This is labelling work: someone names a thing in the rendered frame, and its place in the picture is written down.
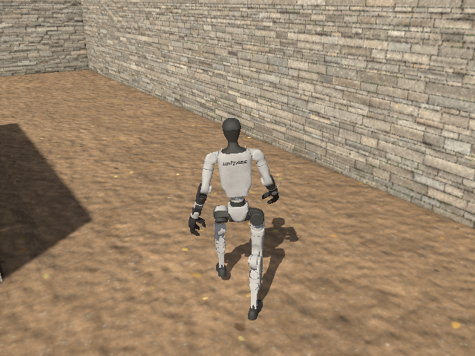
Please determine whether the robot left forearm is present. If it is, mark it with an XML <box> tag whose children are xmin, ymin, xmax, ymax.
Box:
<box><xmin>191</xmin><ymin>183</ymin><xmax>207</xmax><ymax>219</ymax></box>

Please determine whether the right robot shin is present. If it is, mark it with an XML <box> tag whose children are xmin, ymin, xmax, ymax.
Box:
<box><xmin>249</xmin><ymin>256</ymin><xmax>263</xmax><ymax>309</ymax></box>

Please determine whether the robot right upper arm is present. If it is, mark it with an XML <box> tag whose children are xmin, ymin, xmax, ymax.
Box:
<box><xmin>249</xmin><ymin>148</ymin><xmax>273</xmax><ymax>186</ymax></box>

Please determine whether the robot left hand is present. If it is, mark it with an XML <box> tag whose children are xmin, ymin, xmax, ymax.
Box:
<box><xmin>189</xmin><ymin>216</ymin><xmax>206</xmax><ymax>236</ymax></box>

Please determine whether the robot left upper arm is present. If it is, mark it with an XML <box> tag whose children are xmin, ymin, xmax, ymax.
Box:
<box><xmin>200</xmin><ymin>151</ymin><xmax>218</xmax><ymax>194</ymax></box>

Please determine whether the robot right forearm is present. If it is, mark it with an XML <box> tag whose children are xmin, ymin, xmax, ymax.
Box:
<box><xmin>266</xmin><ymin>174</ymin><xmax>278</xmax><ymax>195</ymax></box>

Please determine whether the robot right hand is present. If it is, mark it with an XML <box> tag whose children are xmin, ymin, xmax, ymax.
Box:
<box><xmin>262</xmin><ymin>192</ymin><xmax>279</xmax><ymax>204</ymax></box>

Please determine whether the robot head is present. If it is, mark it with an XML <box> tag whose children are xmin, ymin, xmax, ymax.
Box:
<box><xmin>221</xmin><ymin>118</ymin><xmax>246</xmax><ymax>154</ymax></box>

